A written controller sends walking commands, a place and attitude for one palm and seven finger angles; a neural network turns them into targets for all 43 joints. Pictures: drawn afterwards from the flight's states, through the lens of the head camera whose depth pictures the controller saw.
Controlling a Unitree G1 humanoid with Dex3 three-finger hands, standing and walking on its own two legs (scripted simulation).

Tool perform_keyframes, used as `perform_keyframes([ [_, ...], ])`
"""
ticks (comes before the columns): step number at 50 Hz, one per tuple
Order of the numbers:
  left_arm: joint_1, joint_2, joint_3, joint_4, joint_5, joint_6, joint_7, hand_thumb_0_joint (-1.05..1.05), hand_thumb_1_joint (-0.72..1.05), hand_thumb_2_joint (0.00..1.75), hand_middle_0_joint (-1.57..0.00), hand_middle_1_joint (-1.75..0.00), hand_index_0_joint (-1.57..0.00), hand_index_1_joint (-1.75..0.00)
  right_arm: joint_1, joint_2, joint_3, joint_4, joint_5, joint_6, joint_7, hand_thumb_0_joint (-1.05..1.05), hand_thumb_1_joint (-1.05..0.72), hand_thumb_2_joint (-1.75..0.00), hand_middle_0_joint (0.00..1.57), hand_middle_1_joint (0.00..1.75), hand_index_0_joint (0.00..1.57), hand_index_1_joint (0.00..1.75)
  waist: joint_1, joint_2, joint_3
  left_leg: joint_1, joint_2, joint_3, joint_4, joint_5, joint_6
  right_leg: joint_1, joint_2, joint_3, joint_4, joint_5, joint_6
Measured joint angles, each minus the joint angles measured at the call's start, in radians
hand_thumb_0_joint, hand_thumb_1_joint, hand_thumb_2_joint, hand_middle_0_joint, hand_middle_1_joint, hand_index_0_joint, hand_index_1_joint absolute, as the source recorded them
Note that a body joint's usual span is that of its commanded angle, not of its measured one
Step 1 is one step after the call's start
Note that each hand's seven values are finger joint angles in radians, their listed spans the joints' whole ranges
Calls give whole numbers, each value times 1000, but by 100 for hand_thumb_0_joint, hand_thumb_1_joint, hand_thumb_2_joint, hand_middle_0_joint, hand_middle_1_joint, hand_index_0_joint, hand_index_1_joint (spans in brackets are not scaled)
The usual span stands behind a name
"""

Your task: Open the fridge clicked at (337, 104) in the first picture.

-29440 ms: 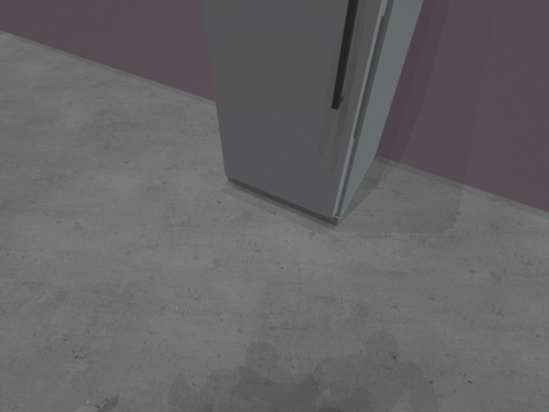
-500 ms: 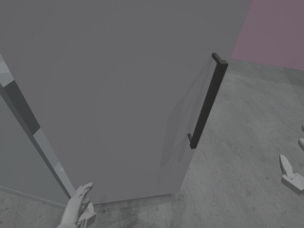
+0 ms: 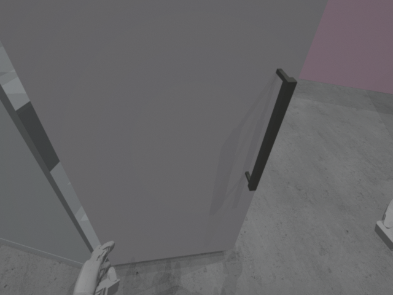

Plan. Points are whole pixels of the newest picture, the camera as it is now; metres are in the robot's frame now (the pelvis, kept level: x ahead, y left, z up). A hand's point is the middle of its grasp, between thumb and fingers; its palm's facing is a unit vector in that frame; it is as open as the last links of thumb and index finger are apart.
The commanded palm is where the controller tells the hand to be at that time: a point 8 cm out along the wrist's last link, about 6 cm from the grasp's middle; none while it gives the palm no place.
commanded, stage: step back with the hand held close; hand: right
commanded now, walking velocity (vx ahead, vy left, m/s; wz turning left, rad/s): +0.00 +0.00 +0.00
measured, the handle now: (264, 139) +0.47 -0.18 +0.08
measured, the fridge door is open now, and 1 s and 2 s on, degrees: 67 67 67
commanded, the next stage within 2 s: stop stepping back and stand still in 1.12 s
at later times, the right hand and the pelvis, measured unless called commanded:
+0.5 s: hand out of the picture +0.14 -0.31 +0.15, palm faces +0.44 +0.77 -0.46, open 7.4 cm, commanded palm +0.07 -0.33 +0.17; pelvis -0.06 -0.03 -0.01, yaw +0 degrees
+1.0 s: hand out of the picture +0.04 -0.30 +0.17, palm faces +0.52 +0.71 -0.46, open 7.4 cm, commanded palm -0.03 -0.33 +0.17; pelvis -0.14 -0.02 -0.02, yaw -6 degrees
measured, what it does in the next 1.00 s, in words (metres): walks backwards: left foot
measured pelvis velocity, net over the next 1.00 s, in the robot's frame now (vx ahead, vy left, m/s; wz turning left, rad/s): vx -0.14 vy -0.02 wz -0.10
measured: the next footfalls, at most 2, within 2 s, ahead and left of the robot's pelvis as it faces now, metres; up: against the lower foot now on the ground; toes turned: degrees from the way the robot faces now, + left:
left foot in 0.96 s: -0.05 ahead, +0.11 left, +0.00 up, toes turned -10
right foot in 1.16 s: -0.07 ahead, -0.13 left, +0.00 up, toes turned -6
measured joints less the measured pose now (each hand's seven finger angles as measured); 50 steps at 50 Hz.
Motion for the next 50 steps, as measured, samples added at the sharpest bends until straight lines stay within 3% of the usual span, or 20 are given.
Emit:
perform_keyframes([
  [3,2,3,-1,-6,-2,5,-3,2,91,90,-20,-30,-20,-30,-4,4,1,-3,-2,-5,-1,2,-89,-90,21,30,21,30,3,-5,-1,-4,-2,4,-5,6,-1,-12,-2,4,7,2,-1],
  [11,-39,16,10,-65,-7,97,-18,1,91,90,-20,-30,-20,-30,58,-23,-19,-71,-10,-70,-5,2,-89,-90,21,30,21,30,52,0,-2,-117,2,5,12,36,-15,-146,3,8,67,8,-14],
  [19,-30,9,19,-110,-21,139,-3,1,91,90,-20,-30,-20,-30,112,-77,-40,-119,-6,-76,-20,2,-89,-90,21,30,22,30,58,37,23,-181,23,-19,35,66,-37,-201,22,-14,84,35,-38],
  [29,3,-12,-1,-124,-26,82,-9,1,91,90,-20,-30,-20,-30,83,-73,-84,-150,-37,-137,-40,2,-89,-90,21,30,22,30,58,54,33,-268,21,-6,139,62,-35,-302,25,11,196,32,-54],
  [40,23,-10,-5,-54,-7,24,-13,1,91,90,-20,-30,-20,-30,53,-41,-57,-164,-37,-182,-62,2,-89,-90,21,30,21,30,54,62,29,-323,6,-5,157,75,-15,-378,26,36,248,-32,-44],
  [44,32,-14,2,-58,-11,5,-8,1,91,90,-20,-30,-20,-30,42,-74,-74,-167,-40,-191,-60,2,-89,-90,21,30,21,30,83,44,42,-333,-40,-30,204,-15,-6,-382,18,57,211,57,-50],
  [47,53,-31,6,-64,-10,-12,-13,1,91,90,-20,-30,-20,-30,61,-123,-108,-174,-39,-211,-51,2,-89,-90,21,30,22,30,106,47,26,-279,-88,-47,239,-35,7,-404,10,61,202,114,-53],
  [50,43,-27,12,-54,-4,-13,-25,1,91,90,-20,-30,-20,-30,84,-119,-125,-167,-38,-235,-44,1,-89,-90,21,30,22,30,96,39,20,-270,-105,-59,209,-17,14,-439,-1,50,224,42,-44],
])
